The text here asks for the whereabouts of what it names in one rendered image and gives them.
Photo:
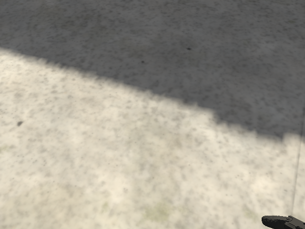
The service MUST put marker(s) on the robot right hand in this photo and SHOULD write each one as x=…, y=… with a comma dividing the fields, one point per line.
x=280, y=222

